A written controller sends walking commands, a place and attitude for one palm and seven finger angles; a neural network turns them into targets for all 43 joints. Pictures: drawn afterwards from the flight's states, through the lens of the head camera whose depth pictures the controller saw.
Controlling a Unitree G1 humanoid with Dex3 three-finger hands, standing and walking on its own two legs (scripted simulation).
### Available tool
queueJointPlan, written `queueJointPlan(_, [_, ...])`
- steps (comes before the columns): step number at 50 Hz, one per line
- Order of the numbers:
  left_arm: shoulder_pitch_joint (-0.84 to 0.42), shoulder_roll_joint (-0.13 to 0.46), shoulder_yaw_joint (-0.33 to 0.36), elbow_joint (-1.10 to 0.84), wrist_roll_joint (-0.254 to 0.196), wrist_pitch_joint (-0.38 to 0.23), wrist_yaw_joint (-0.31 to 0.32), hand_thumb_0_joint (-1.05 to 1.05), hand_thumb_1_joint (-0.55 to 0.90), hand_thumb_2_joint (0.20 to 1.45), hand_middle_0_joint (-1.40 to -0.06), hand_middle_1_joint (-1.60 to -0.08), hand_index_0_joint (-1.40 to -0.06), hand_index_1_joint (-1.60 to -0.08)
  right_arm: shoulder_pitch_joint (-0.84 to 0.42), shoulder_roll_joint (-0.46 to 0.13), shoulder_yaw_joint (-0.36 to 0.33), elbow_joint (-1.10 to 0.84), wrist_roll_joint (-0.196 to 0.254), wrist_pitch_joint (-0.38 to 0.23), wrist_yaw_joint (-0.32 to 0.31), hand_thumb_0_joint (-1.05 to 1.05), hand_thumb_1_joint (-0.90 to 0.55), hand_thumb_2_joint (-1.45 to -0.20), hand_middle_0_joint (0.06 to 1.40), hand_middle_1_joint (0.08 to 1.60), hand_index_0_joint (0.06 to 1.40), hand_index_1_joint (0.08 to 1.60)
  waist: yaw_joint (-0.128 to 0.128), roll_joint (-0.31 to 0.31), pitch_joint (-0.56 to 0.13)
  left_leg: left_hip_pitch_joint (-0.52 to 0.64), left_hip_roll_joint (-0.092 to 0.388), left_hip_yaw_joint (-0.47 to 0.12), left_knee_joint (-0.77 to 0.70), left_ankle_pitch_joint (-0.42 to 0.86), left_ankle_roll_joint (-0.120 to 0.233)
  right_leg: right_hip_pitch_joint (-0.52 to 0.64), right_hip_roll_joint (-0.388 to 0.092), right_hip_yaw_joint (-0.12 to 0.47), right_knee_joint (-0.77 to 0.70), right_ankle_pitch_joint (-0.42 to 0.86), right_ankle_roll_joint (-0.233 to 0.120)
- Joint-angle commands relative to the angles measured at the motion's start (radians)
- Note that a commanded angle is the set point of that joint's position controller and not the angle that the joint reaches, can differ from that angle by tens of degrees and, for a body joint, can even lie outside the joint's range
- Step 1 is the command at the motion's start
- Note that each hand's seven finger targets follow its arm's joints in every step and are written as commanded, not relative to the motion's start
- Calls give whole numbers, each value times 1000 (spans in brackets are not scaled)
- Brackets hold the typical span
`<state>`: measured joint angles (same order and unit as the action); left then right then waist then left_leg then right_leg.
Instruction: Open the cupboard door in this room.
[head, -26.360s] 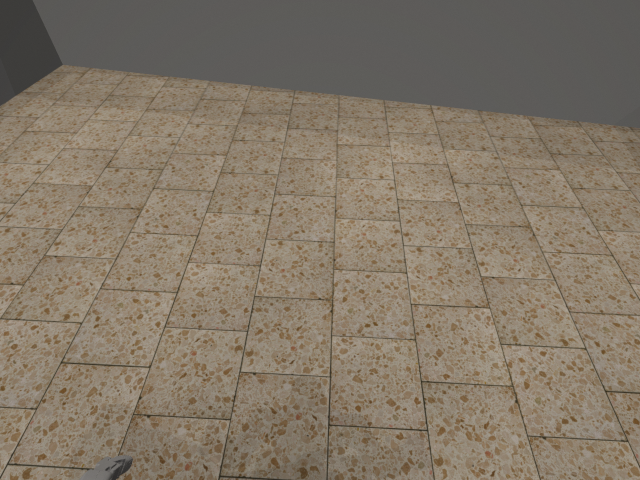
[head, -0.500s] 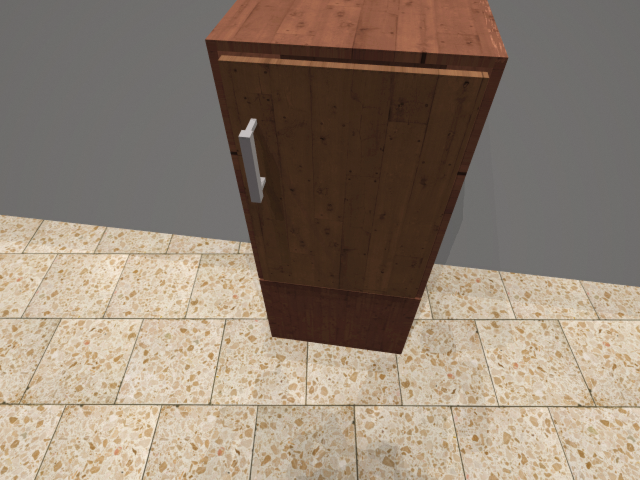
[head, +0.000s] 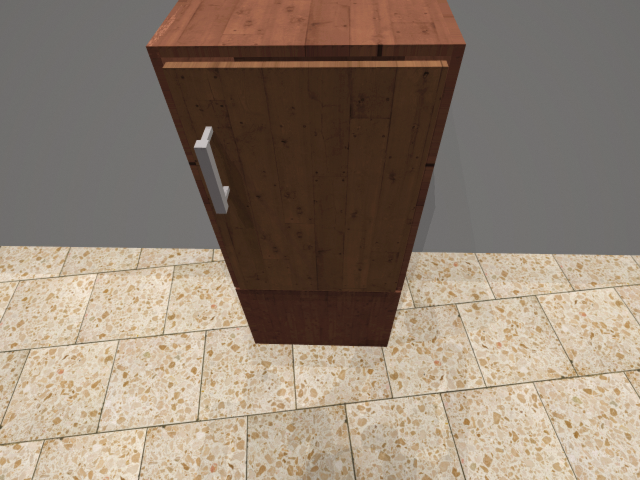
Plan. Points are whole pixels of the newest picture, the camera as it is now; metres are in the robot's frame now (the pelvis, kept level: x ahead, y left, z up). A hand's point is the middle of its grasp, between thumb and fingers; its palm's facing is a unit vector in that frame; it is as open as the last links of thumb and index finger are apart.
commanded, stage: come to a stop and stand still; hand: left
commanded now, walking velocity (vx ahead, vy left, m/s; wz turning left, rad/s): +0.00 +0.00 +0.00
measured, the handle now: (215, 171) +0.58 +0.19 +0.04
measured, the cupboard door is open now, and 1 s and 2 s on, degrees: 0 0 0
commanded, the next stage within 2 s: look again from close up in 0.26 s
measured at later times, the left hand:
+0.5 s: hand out of the picture -0.01 +0.18 -0.18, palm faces +0.03 -0.98 -0.21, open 7.3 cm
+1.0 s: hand out of the picture -0.01 +0.19 -0.17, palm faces +0.01 -0.98 -0.20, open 7.4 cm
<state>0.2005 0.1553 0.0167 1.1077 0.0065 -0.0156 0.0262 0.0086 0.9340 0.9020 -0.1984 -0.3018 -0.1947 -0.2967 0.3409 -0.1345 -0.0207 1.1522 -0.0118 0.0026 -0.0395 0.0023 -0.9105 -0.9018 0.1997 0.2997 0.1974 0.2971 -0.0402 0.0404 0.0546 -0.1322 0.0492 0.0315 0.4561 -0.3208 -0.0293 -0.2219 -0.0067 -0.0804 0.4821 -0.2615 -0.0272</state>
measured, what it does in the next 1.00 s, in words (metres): stands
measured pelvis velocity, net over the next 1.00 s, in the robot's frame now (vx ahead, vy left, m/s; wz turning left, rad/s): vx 0.00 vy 0.02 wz -0.01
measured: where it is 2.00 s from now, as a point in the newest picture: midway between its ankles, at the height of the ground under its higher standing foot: outside the picture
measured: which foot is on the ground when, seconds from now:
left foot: down 0.00-1.00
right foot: down 0.00-1.00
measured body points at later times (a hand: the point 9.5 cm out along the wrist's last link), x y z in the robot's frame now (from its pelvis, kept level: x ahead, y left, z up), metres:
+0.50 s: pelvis -0.01 +0.01 +0.00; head +0.01 +0.00 +0.44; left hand -0.01 +0.23 -0.16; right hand +0.03 -0.23 -0.16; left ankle -0.03 +0.13 -0.74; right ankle +0.00 -0.10 -0.74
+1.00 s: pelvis +0.00 +0.02 +0.00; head +0.02 +0.01 +0.45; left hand -0.01 +0.24 -0.16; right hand -0.02 -0.19 -0.17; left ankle -0.03 +0.13 -0.74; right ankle +0.00 -0.10 -0.74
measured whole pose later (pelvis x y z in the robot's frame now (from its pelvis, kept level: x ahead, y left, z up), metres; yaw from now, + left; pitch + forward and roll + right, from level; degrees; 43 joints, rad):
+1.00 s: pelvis +0.00 +0.02 +0.00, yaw -1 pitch +0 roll +1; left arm 0.29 0.14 -0.01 1.12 0.01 -0.01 0.03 0.00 0.91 0.90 -0.20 -0.30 -0.19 -0.30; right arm 0.32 -0.14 0.02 1.11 -0.02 -0.02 -0.03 0.00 -0.91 -0.90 0.20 0.30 0.20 0.30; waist 0.01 0.02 0.04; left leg -0.15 0.00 0.08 0.46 -0.30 0.02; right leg -0.24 -0.05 -0.05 0.51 -0.27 0.01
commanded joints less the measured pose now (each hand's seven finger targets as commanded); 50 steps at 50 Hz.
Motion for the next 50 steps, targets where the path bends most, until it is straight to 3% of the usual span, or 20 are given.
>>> queueJointPlan(1, [62,99,10,-14,-9,-12,7,0,900,900,-200,-300,-200,-300,82,-59,-7,-5,-1,-22,-2,0,-900,-900,200,300,200,300,28,-149,-43,-37,53,-33,-86,241,12,102,-148,109,-109,354,-31])
queueJointPlan(2, [62,94,10,-14,-9,-10,8,0,900,900,-200,-300,-200,-300,76,-58,-7,3,-1,-27,-2,0,-900,-900,200,300,200,300,38,-91,-41,-36,64,-40,-93,313,15,120,-128,84,-84,385,-19])
queueJointPlan(4, [68,95,11,-13,-10,-8,11,0,900,900,-200,-300,-200,-300,63,-63,-5,8,0,-29,-5,0,-900,-900,200,300,200,300,46,-36,-42,-33,71,-41,-91,371,15,140,-125,78,-70,410,-11])
queueJointPlan(17, [82,101,8,-7,-2,-6,14,0,900,900,-200,-300,-200,-300,7,-72,-9,-8,2,-16,-10,0,-900,-900,200,300,200,300,41,-43,-11,18,71,-30,-96,315,16,104,-123,86,-117,401,-6])
queueJointPlan(18, [210,141,21,36,11,-33,56,0,900,900,-200,-300,-200,-300,-110,-130,-15,-83,7,-29,4,0,-900,-900,200,300,200,300,99,-103,10,-130,42,39,178,202,3,130,-186,182,-84,920,54])
queueJointPlan(19, [195,186,29,-13,14,-45,50,0,900,900,-200,-300,-200,-300,-61,-70,-7,-135,9,-18,10,0,-900,-900,200,300,200,300,48,-116,-82,-190,28,-28,215,-108,28,202,-271,232,-75,914,-12])
queueJointPlan(20, [156,151,13,-27,16,-47,41,0,900,900,-200,-300,-200,-300,-66,-66,-7,-133,6,-16,10,0,-900,-900,200,300,200,300,37,-30,-68,-165,28,-23,210,-121,27,148,-264,212,-94,813,-72])
queueJointPlan(21, [124,151,9,-35,17,-41,35,0,900,900,-200,-300,-200,-300,-31,-49,-2,-126,10,-14,14,0,-900,-900,200,300,200,300,13,-49,-87,-109,25,4,151,-96,22,89,-228,160,-116,578,-92])
queueJointPlan(23, [75,129,8,-59,10,-29,28,0,900,900,-200,-300,-200,-300,45,-60,3,-119,-2,-19,23,0,-900,-900,200,300,200,300,-7,-31,-79,-23,24,-19,10,72,26,1,-153,107,-52,225,-60])
queueJointPlan(24, [84,101,3,-59,5,-20,25,0,900,900,-200,-300,-200,-300,47,-96,2,-119,-7,-26,22,0,-900,-900,200,300,200,300,2,7,-55,-52,67,-61,-28,115,46,-21,-109,91,-36,80,-35])
queueJointPlan(25, [93,83,1,-65,4,-14,22,0,900,900,-200,-300,-200,-300,26,-117,2,-135,-10,-27,18,0,-900,-900,200,300,200,300,18,13,-31,-102,98,-84,-55,116,65,-13,-79,85,-44,18,-21])
queueJointPlan(26, [90,85,0,-68,10,-4,19,0,900,900,-200,-300,-200,-300,-13,-121,3,-151,-8,-26,19,0,-900,-900,200,300,200,300,32,46,22,-158,95,-97,-89,52,67,-17,-71,78,-53,-53,-15])
queueJointPlan(27, [96,86,0,-62,12,0,15,0,900,900,-200,-300,-200,-300,-29,-116,6,-155,-9,-28,18,0,-900,-900,200,300,200,300,41,87,59,-190,93,-107,-123,31,74,-14,-65,71,-36,-57,-11])
queueJointPlan(31, [133,79,-10,-43,11,2,3,0,900,900,-200,-300,-200,-300,-23,-133,10,-163,-5,-29,14,0,-900,-900,200,300,200,300,47,-14,93,-206,73,-115,-174,-91,79,-19,-64,84,-50,-57,-6])
queueJointPlan(33, [141,79,-10,-42,12,2,1,0,900,900,-200,-300,-200,-300,-17,-131,11,-156,-5,-31,15,0,-900,-900,200,300,200,300,51,-29,82,-202,69,-119,-189,-106,83,-12,-68,85,-50,-53,-6])
queueJointPlan(38, [151,86,-10,-38,10,-4,1,0,900,900,-200,-300,-200,-300,2,-127,16,-135,-4,-36,14,0,-900,-900,200,300,200,300,52,-45,40,-160,53,-95,-157,-31,83,-2,-86,100,-61,-28,-6])
queueJointPlan(44, [149,90,-8,-27,7,-10,4,0,900,900,-200,-300,-200,-300,25,-110,22,-96,-1,-45,9,0,-900,-900,200,300,200,300,49,-47,-12,-100,53,-62,-105,163,77,31,-101,100,-37,119,-8])
queueJointPlan(49, [143,88,-6,-18,6,-11,6,0,900,900,-200,-300,-200,-300,35,-95,23,-69,-1,-45,5,0,-900,-900,200,300,200,300,48,-50,0,-90,51,-52,-91,214,72,32,-106,98,-28,176,-10])
queueJointPlan(50, [152,84,-5,-14,8,-10,5,0,900,900,-200,-300,-200,-300,42,-95,23,-63,-3,-44,5,0,-900,-900,200,300,200,300,48,-44,-17,-79,51,-43,-81,170,73,36,-101,97,-18,131,-14])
